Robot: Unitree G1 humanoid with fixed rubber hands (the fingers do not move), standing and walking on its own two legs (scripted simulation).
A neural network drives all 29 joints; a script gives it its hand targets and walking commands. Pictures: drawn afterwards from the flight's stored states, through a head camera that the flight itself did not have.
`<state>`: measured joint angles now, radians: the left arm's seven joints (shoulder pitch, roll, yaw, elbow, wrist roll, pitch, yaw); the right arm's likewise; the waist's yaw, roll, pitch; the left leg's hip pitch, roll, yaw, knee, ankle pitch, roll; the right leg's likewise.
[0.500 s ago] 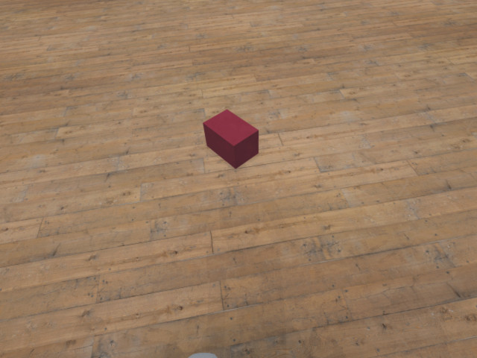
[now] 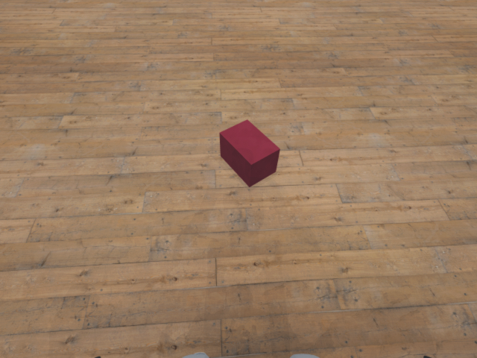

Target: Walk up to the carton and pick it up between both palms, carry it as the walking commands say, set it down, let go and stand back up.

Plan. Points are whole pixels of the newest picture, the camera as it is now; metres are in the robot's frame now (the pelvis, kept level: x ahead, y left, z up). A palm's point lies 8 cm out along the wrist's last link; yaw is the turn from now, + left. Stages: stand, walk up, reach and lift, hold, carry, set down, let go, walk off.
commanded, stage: walk up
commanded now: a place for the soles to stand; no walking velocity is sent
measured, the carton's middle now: (248, 152) +1.15 -0.04 -0.67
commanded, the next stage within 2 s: none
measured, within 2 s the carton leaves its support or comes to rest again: neither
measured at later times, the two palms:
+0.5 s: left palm (117, 314) +0.21 +0.24 -0.08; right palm (458, 309) +0.22 -0.39 -0.11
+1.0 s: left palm (107, 254) +0.33 +0.30 -0.12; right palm (399, 239) +0.35 -0.31 -0.07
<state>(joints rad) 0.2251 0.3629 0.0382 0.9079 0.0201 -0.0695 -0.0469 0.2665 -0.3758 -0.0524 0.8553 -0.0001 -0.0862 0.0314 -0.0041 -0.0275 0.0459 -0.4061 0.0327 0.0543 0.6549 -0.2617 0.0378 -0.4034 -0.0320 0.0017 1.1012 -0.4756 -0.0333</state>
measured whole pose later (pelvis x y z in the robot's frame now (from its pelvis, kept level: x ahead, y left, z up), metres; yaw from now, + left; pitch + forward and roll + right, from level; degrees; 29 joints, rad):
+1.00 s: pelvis +0.28 +0.01 +0.01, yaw +1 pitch -2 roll -2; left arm 0.27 0.36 0.04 0.90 0.02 -0.04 -0.05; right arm 0.26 -0.38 -0.05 0.90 0.00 -0.08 0.03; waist 0.00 -0.02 0.04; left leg -0.31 0.03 0.07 0.60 -0.27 0.06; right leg -0.46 -0.02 0.08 1.00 -0.39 -0.02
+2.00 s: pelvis +0.52 +0.02 +0.01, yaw -4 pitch -3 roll -1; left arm 0.27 0.36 0.05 0.88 0.02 0.01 -0.05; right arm 0.31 -0.37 -0.05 0.92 0.00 -0.09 0.01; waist 0.00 -0.05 0.04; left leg -0.21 0.02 0.11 0.59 -0.32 0.06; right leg -0.52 0.00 0.12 1.05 -0.25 -0.02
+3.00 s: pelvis +0.66 -0.06 +0.00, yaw -4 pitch -1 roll -1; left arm 0.27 0.36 0.05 0.89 0.02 0.00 -0.02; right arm 0.21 -0.34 -0.04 0.89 0.00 -0.06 -0.02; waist 0.00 -0.05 0.06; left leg -0.38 0.06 0.09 0.68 -0.29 0.02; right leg -0.28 0.02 0.08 0.66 -0.33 -0.03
